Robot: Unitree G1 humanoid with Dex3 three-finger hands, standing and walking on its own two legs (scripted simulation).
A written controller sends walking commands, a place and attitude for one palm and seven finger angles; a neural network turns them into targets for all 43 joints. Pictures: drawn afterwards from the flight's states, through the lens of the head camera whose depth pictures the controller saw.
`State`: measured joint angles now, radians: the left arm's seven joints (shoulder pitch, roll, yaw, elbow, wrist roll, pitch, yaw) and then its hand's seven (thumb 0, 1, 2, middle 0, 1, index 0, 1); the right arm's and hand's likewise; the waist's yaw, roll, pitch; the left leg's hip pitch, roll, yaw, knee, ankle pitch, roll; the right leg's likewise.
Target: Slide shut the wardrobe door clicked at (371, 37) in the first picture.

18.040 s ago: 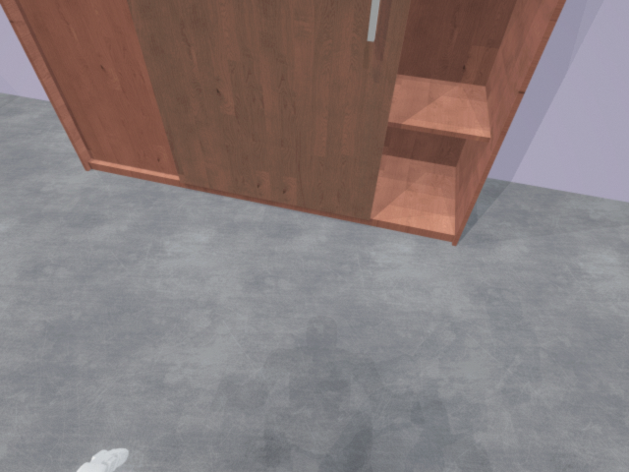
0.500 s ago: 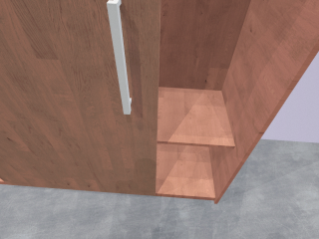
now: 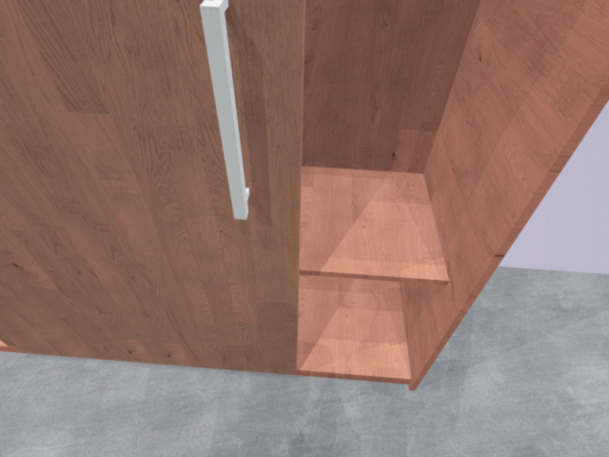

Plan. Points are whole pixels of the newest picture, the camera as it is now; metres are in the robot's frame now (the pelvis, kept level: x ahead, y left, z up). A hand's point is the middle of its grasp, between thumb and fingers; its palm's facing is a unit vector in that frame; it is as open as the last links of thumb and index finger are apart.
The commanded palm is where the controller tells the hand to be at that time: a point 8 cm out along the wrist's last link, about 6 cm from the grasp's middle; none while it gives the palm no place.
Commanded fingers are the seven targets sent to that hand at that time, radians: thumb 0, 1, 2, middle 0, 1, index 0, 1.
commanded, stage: look again from close up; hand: left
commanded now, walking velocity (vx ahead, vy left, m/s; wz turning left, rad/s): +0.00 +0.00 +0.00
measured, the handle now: (233, 125) +0.48 +0.14 +0.20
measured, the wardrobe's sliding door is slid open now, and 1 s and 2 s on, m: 0.38 0.38 0.38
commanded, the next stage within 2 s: raise the hand with hooked fingers in 0.26 s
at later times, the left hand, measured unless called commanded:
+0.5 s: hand out of the picture +0.06 +0.20 -0.11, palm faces +0.17 -0.94 -0.29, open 7.3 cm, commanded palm +0.10 +0.21 -0.05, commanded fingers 0.00 0.71 0.82 -0.21 -0.42 -0.21 -0.42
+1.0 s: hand (130, 427) +0.14 +0.20 +0.05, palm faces +0.21 -0.97 -0.09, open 9.9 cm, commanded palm +0.13 +0.24 +0.05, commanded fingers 0.00 0.13 0.57 -0.25 -0.80 -0.25 -0.80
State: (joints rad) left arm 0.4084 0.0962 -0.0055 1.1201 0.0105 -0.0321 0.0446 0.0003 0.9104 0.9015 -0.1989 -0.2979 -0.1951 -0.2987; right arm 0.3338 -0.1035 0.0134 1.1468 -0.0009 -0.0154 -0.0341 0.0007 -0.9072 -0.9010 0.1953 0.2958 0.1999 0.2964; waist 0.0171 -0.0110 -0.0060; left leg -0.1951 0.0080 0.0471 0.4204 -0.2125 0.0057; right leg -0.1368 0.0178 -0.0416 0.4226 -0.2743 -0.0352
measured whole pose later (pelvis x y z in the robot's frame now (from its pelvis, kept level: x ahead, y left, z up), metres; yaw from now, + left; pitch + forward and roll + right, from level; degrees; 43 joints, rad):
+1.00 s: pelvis -0.03 -0.02 -0.04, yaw +4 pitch +3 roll -1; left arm 0.49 0.23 0.20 -0.15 -0.30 -0.39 -0.21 0.01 0.36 0.67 -0.24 -0.65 -0.23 -0.65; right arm 0.19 -0.25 0.00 0.64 0.03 -0.33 -0.06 0.01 -0.90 -0.90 0.20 0.30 0.20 0.30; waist 0.07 0.05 -0.02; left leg -0.55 0.02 -0.05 0.86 -0.37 -0.03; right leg -0.44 0.02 -0.14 0.83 -0.45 -0.07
